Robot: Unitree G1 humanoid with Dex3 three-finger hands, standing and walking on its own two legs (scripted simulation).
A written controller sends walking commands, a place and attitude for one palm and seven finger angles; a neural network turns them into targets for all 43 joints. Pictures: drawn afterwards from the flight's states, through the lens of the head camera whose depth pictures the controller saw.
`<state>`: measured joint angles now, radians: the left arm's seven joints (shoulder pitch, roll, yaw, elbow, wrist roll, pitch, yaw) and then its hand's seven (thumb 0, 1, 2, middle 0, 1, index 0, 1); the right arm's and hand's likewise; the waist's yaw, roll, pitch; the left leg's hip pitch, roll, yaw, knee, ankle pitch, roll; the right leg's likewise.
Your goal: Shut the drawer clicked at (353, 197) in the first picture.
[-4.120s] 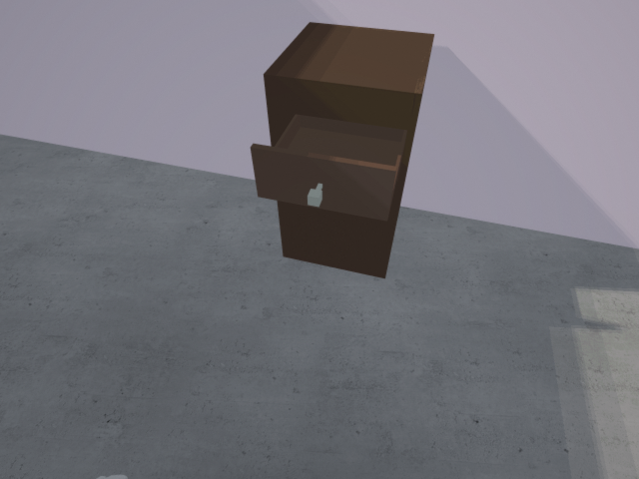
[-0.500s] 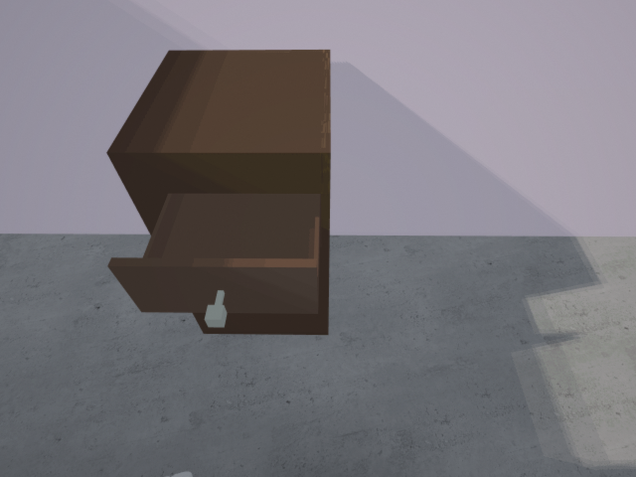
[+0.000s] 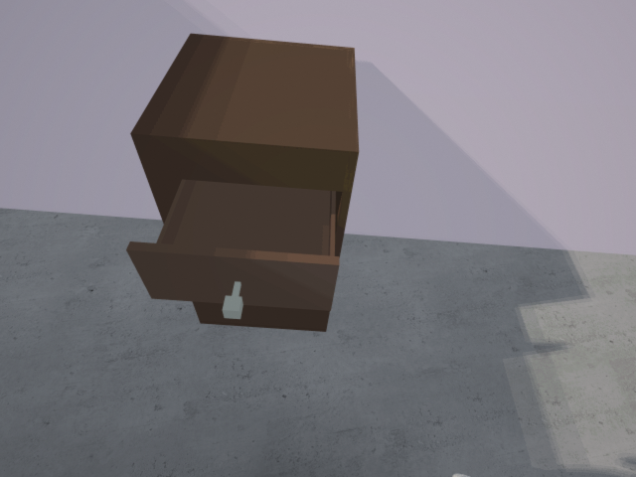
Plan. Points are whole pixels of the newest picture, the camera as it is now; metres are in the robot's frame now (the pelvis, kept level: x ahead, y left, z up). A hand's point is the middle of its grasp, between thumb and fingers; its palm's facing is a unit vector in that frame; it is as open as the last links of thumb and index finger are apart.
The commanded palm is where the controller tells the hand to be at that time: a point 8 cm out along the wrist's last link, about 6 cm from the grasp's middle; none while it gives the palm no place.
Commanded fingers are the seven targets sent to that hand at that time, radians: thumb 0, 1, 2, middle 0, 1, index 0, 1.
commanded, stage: come to a stop and stand still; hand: left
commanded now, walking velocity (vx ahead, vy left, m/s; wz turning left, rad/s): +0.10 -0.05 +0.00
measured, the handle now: (234, 299) +0.44 +0.19 -0.19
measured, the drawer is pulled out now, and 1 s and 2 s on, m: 0.19 0.19 0.19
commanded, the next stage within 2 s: look again from close up in 1.88 s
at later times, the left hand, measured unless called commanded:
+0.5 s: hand out of the picture -0.08 +0.12 -0.16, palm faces +0.13 -0.98 -0.16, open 7.4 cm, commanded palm none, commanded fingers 0.00 0.90 0.90 -0.20 -0.30 -0.20 -0.30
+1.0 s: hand out of the picture -0.06 +0.18 -0.18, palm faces +0.06 -0.98 -0.18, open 7.4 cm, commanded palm none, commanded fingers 0.00 0.90 0.90 -0.20 -0.30 -0.20 -0.30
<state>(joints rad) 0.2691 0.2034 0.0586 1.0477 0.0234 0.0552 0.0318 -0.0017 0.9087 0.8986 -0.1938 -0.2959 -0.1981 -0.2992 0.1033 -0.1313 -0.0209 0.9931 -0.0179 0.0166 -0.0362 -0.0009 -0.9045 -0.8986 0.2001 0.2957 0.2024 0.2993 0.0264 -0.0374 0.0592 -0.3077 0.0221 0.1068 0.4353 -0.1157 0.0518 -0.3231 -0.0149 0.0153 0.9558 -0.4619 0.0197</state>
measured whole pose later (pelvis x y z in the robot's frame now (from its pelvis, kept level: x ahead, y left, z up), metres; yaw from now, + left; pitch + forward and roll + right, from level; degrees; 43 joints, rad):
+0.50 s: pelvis -0.04 -0.03 +0.01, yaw +2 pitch +0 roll +0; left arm 0.37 0.07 0.02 1.12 0.02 -0.03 0.03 0.00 0.90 0.90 -0.20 -0.30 -0.20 -0.30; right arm 0.33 -0.19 -0.05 1.15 -0.01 0.04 -0.02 0.00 -0.91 -0.90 0.20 0.30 0.20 0.30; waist 0.02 0.02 0.03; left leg -0.29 0.03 0.05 0.65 -0.36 -0.03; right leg -0.10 -0.03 -0.07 0.38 -0.28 -0.01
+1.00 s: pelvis -0.05 +0.01 +0.01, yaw +1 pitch -2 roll +1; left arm 0.27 0.15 0.01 1.16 0.02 0.00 0.04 0.00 0.91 0.90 -0.19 -0.30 -0.20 -0.30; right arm 0.24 -0.16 -0.01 1.13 -0.01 -0.01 -0.04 0.00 -0.93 -0.90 0.20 0.30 0.20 0.30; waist 0.01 -0.02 0.02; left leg -0.15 -0.02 0.08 0.38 -0.20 0.03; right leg -0.09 -0.08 -0.03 0.39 -0.27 0.05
